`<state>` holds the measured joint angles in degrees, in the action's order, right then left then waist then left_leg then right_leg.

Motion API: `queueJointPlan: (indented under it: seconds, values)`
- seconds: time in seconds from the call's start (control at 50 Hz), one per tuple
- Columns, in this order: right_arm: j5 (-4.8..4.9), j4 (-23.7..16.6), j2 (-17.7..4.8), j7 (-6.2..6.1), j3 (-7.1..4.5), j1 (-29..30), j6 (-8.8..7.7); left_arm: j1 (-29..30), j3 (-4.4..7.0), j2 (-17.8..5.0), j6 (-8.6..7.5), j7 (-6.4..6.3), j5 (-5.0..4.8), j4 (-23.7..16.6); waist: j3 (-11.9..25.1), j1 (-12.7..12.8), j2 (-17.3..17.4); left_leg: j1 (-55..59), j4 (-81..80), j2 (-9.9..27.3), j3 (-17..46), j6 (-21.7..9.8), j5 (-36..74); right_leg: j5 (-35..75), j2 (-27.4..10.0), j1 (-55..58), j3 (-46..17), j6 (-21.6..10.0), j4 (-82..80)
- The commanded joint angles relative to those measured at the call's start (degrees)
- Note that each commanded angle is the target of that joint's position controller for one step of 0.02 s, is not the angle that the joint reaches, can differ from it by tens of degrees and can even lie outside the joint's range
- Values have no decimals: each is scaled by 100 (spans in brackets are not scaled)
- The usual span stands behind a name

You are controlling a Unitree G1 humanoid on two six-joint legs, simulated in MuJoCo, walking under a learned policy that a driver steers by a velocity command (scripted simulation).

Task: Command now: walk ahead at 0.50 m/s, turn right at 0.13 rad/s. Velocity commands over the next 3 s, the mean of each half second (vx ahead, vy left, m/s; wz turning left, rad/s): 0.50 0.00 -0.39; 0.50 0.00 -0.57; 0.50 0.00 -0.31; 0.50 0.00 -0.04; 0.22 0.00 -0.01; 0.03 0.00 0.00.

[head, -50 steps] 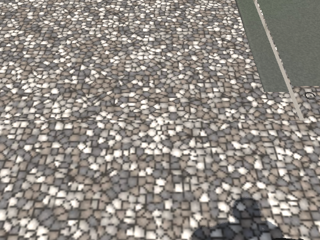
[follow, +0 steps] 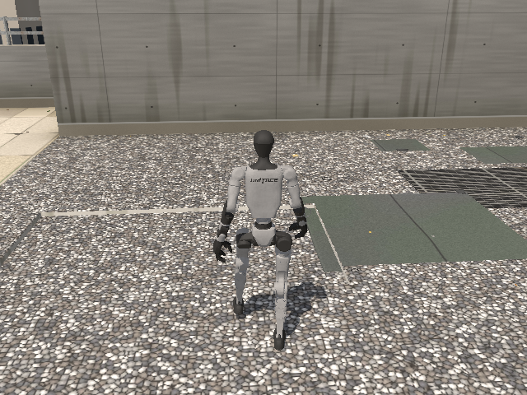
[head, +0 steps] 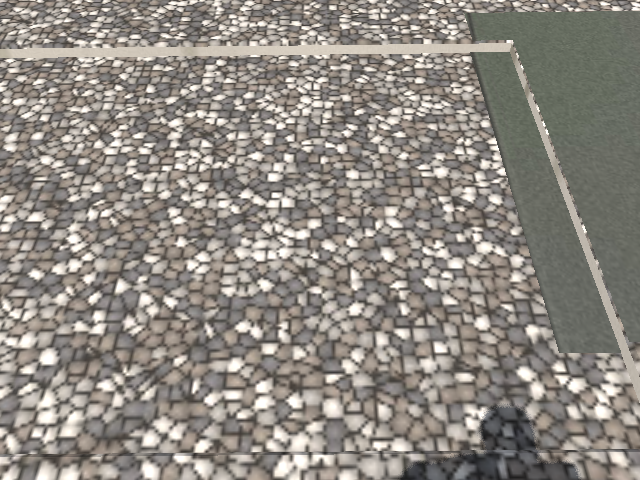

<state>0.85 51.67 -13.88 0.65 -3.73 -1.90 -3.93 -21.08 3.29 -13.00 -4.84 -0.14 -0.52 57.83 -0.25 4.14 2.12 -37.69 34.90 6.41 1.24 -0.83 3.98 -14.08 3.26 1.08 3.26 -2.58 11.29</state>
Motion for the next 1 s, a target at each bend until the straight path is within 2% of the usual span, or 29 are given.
queueJointPlan:
  seconds: [0.02,0.08,0.1,0.12,0.14,0.16,0.18,0.22,0.24,0.28,0.34,0.42,0.46,0.56,0.58,0.62,0.64,0.66,0.68,0.7,0.72,0.74,0.76,0.78,0.8,0.84,0.9,0.96,1.0]
  values:
    - [27,-570,-331,101,-12,847,-137,-353,199,-922,43,-49,-57,-52,-561,12,-534,-116,-419,-140,-20,-63,-193,1624,-1715,-41,-874,-861,-93]
    - [41,-513,-629,136,-113,349,-232,-134,269,-1088,121,-81,-81,-100,-262,-382,-731,884,-698,-379,-111,-204,-722,2510,-1807,63,-1068,-713,519]
    - [25,-324,-819,110,-224,-328,-254,0,252,-1050,140,-80,-87,-142,126,-751,-712,1853,-818,-534,-249,-319,-742,3251,-1572,-88,-926,-581,1235]
    - [-48,-47,-1158,60,-362,-1425,-272,67,170,-832,141,-72,-39,-238,920,-1178,-541,3554,-521,-168,69,-560,-592,2919,-1211,-868,-697,-379,2580]
    - [-157,88,-1733,5,-503,-2252,-246,-470,19,-248,78,-54,33,-368,1944,-1114,645,5871,-593,1330,2087,-1203,-979,675,-396,-2911,-276,33,4810]
    - [-105,153,-1463,32,-406,-2372,-206,-671,-27,-167,-29,-29,-90,-312,2532,-1076,1514,6284,-1550,1904,3946,-1623,-1847,-1984,-53,-3885,-870,103,6002]
    - [-62,79,-1022,20,-275,-1944,-205,-232,140,-749,-73,-31,-236,-374,1653,-1061,951,5571,-1710,1694,3308,-1329,-2374,-1760,-422,-4389,-1115,38,6509]
    - [-95,-54,-565,12,-135,-1071,-220,360,193,-751,-36,-86,-225,-522,526,-775,341,3846,-2080,1288,1864,-942,-2107,-795,-933,-4250,-866,-41,6195]
    - [-146,-52,-411,19,-93,-821,-249,315,243,-668,43,-108,-175,-502,275,-580,430,3274,-2296,1078,1335,-832,-1838,-479,-1105,-3946,-906,-60,5889]
    - [-178,13,-366,17,-101,-717,-269,123,239,-388,207,-94,-179,-495,113,-383,479,2751,-2580,944,721,-811,-1464,-221,-1218,-3550,-894,-72,5658]
    - [-203,114,-589,-72,-171,-853,-298,438,282,-395,338,-105,-132,-700,-128,-331,220,2717,-2773,964,120,-890,-833,395,-1241,-3962,-968,-7,5221]
    - [-208,167,-739,-181,-207,-1012,-258,971,269,-364,293,20,-79,-916,-270,-413,110,2993,-2837,846,-593,-801,-394,1485,-1157,-4155,-830,54,4022]
    - [-167,181,-836,-229,-227,-1126,-240,1503,220,-321,253,117,-57,-1115,-425,-578,2,3063,-2907,809,-913,-748,-293,1828,-1102,-4056,-539,30,3352]
    - [-33,323,-1041,-226,-316,-1606,-89,2239,159,-333,245,302,-77,-1564,-600,-801,-14,4028,-2472,1054,-1299,-715,319,1277,-921,-4115,-76,-144,2587]
    - [6,318,-1101,-231,-341,-1590,-50,2234,178,-391,251,329,-87,-1636,-556,-730,65,4204,-2245,1101,-1358,-677,872,984,-837,-4008,27,-236,2521]
    - [41,197,-1283,-265,-393,-1280,1,1663,318,-703,267,365,-83,-1605,-128,-289,319,4338,-1338,1148,-1493,-544,3026,493,-508,-3177,271,-493,2687]
    - [69,134,-1326,-261,-403,-1140,41,1022,437,-933,274,357,-111,-1473,202,73,317,4235,-398,1045,-1568,-465,3645,319,-245,-2396,418,-661,2579]
    - [81,74,-1264,-258,-366,-1040,47,54,637,-1291,279,285,-125,-1211,694,572,100,3583,1008,763,-1677,-256,3133,646,-38,-917,323,-904,2106]
    - [-116,-131,-760,-229,-221,-1464,-14,-378,824,-1968,307,166,-135,-1094,1148,337,-1171,1353,3204,149,-1664,86,-210,355,-1278,1051,-1879,-1598,1888]
    - [-114,-356,-386,-124,-59,-1529,-267,-165,735,-2000,212,196,-121,-1294,1829,-58,-1723,-260,4492,-903,-379,188,-3827,-663,-2162,2044,-4825,-2406,764]
    - [140,-550,-896,-43,-177,-744,-463,-220,552,-1458,149,246,-90,-1316,1537,263,-1084,-842,4580,-608,271,-12,-3552,-209,-2093,1921,-4434,-2037,387]
    - [221,-622,-921,-25,-182,-543,-539,46,482,-1232,92,253,-88,-1333,978,117,-817,-926,4180,-373,258,-152,-3061,435,-1912,1304,-3578,-1804,490]
    - [93,-512,-881,-66,-198,-603,-535,459,434,-1064,67,254,-94,-1420,642,-156,-324,-554,3681,-130,294,-135,-2727,1048,-1674,471,-2924,-1607,552]
    - [-8,-449,-944,-95,-254,-693,-465,768,374,-888,63,222,-60,-1512,528,-356,-329,-103,3206,50,315,-86,-2501,1491,-1531,-172,-2478,-1487,509]
    - [-32,-455,-936,-85,-269,-753,-373,898,342,-840,63,183,-15,-1595,503,-480,-321,243,2936,113,341,-34,-2368,1628,-1424,-572,-2354,-1459,397]
    - [-95,-516,-753,-87,-234,-653,-255,847,372,-1022,42,103,-22,-1616,395,-549,-210,510,2242,22,198,169,-2074,1909,-1297,-1084,-2099,-1479,242]
    - [-148,-782,-698,-72,-208,15,-255,459,429,-1228,-5,-44,-90,-1484,157,-349,-357,242,914,-119,331,330,-619,1597,-1069,-1219,-1854,-1336,226]
    - [-148,-944,-527,41,-108,458,-299,397,407,-1149,63,-126,-66,-1482,34,-160,-564,953,-336,-447,195,290,782,719,-746,-1870,-1601,-1041,432]
    - [-101,-1071,-574,130,-94,642,-304,235,404,-1102,64,-134,-89,-1416,0,-57,-622,1168,-520,-498,284,218,1106,182,-831,-2057,-1839,-993,716]
